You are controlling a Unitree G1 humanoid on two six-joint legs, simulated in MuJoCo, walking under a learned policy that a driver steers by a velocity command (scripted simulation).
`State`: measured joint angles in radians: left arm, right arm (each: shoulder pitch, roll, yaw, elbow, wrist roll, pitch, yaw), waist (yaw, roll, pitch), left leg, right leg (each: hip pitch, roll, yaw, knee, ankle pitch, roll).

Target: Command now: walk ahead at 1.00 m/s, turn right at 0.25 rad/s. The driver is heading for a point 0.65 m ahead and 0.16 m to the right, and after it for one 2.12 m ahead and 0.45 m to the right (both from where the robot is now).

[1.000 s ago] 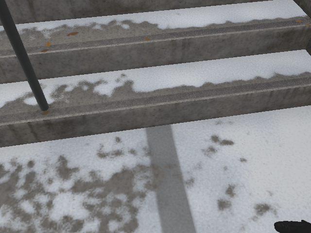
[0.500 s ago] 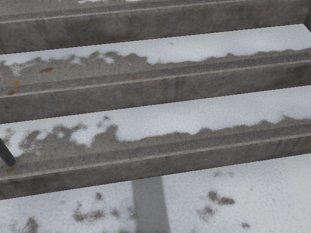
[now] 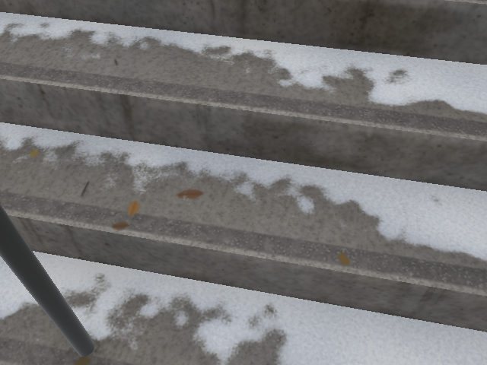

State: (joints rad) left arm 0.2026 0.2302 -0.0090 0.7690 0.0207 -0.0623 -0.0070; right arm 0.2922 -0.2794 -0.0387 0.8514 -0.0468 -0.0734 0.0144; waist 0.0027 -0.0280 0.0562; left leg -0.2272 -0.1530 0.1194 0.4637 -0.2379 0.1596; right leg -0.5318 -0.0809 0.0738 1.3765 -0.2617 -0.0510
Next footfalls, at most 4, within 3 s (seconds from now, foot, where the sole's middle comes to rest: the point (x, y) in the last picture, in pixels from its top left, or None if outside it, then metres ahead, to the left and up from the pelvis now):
0.32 right None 0.41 -0.12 -0.60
0.70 left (318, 205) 0.76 -0.15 -0.44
1.02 right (417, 83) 1.02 -0.41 -0.27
1.38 left None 1.37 -0.17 -0.11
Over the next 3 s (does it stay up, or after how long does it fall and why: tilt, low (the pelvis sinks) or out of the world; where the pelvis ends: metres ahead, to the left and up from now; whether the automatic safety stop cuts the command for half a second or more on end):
stays up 2.48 -0.45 1.29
